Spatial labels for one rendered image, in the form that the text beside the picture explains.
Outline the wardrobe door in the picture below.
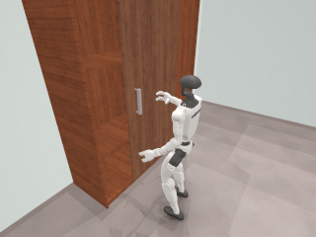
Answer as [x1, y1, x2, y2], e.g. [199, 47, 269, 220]
[174, 0, 197, 137]
[117, 0, 181, 180]

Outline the robot head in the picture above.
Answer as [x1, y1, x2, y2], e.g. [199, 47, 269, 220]
[180, 75, 201, 109]

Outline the handle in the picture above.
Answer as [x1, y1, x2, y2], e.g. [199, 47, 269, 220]
[134, 88, 142, 115]

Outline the left robot hand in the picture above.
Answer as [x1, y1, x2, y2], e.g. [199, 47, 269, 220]
[138, 149, 155, 163]

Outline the humanoid robot torso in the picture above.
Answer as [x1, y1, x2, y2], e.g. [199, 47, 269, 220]
[175, 97, 201, 158]

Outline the right robot forearm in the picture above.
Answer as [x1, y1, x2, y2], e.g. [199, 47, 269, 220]
[170, 96, 182, 106]

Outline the right robot upper arm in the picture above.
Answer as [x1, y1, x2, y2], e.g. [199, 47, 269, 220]
[194, 95, 202, 103]

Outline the left robot upper arm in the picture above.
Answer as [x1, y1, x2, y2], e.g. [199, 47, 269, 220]
[171, 108, 186, 147]

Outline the right robot hand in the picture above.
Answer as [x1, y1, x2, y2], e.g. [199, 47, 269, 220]
[156, 91, 172, 105]

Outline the left robot forearm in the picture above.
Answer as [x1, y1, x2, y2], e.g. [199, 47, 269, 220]
[152, 138, 178, 157]

